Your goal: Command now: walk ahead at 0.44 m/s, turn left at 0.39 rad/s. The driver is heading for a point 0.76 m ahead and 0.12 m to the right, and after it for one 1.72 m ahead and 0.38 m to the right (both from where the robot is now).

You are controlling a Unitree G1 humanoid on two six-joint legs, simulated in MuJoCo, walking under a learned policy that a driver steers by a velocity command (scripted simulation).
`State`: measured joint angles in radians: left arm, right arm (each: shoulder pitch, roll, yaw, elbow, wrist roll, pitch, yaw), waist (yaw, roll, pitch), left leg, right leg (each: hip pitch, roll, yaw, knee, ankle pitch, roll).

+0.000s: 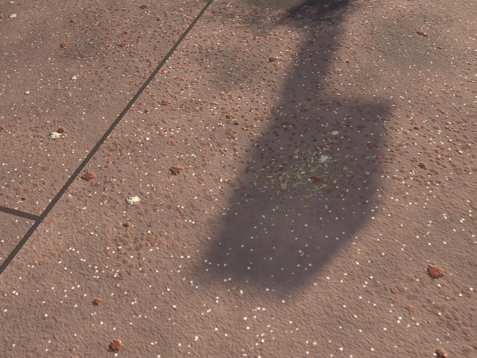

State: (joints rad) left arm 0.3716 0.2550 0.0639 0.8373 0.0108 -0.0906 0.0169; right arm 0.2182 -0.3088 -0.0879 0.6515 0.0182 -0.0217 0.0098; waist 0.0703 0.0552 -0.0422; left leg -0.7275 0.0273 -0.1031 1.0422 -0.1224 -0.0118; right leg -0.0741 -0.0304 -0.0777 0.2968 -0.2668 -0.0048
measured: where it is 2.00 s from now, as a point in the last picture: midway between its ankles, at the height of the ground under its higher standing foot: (301, 285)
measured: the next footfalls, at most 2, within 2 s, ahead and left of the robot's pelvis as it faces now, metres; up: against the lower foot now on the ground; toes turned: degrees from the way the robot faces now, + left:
left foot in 0.22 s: +0.25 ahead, +0.17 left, +0.00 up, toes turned +6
right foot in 0.76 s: +0.57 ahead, -0.08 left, +0.00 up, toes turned -12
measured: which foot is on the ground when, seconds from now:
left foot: up 0.00-0.20, down 0.22-0.74, up 0.76-1.00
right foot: down 0.00-0.24, up 0.26-0.74, down 0.76-1.00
